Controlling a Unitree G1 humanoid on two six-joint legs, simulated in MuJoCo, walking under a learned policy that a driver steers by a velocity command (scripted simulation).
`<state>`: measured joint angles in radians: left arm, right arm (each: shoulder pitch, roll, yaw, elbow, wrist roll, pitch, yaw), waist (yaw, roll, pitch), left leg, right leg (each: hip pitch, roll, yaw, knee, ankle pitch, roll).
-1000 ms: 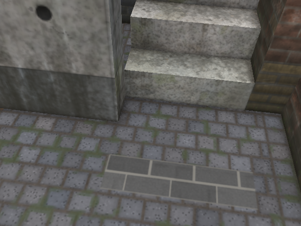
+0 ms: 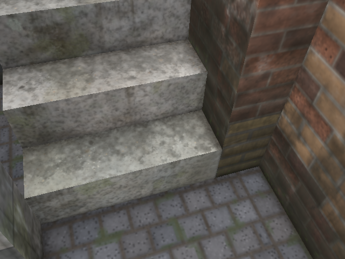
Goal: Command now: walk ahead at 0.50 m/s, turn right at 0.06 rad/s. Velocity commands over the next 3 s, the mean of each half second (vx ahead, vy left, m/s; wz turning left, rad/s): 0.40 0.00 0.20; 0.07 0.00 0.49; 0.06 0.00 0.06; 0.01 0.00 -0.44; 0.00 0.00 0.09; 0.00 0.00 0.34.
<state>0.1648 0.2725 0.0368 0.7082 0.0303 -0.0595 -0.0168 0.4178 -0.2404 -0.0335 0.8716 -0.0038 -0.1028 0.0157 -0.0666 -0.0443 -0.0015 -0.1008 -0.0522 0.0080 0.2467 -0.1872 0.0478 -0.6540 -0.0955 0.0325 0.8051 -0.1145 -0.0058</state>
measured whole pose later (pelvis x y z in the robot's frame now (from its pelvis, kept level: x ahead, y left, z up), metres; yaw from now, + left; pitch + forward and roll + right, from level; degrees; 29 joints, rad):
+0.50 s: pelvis +0.23 -0.03 +0.00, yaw +8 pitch +1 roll -1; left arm 0.31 0.22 0.03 0.89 0.00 -0.10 0.01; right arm 0.15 -0.26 -0.04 0.83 -0.04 -0.02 0.03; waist 0.02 0.05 0.08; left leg -0.57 0.05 0.03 0.76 -0.12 0.02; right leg -0.10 0.00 -0.19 0.28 -0.19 -0.04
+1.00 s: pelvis +0.29 -0.02 -0.01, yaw +24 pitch +1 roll -1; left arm 0.16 0.28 0.07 0.85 0.00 0.00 0.06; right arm 0.13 -0.28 -0.06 0.72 0.00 0.02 -0.06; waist -0.02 0.01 0.05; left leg -0.38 -0.10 -0.12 0.44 -0.08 0.06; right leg -0.46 0.00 0.09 0.80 -0.34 0.08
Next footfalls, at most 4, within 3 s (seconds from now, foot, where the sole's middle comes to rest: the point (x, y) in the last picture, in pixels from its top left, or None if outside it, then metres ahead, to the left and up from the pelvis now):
0.16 right None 0.25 -0.13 -0.79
0.62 left None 0.38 0.10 -0.79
1.10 right None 0.40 -0.12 -0.79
1.32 left None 0.30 0.08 -0.79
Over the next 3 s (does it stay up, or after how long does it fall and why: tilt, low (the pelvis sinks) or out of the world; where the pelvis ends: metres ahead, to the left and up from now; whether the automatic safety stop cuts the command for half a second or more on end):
stays up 0.29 0.01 -0.01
